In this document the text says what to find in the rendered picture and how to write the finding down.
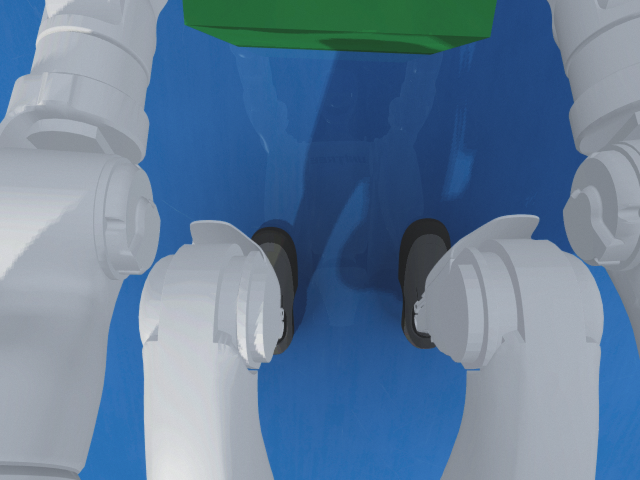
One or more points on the carton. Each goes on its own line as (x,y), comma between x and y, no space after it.
(383,26)

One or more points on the robot shin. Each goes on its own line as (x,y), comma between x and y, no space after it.
(519,226)
(202,231)

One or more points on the left robot upper arm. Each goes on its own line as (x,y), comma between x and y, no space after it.
(73,226)

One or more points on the right robot upper arm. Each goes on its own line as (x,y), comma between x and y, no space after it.
(602,219)

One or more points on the robot left forearm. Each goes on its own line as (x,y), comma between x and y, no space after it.
(87,87)

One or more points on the right robot shin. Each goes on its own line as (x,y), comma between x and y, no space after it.
(519,226)

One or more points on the left robot shin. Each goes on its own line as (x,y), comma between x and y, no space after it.
(202,231)

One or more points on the robot right forearm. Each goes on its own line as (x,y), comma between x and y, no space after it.
(599,41)

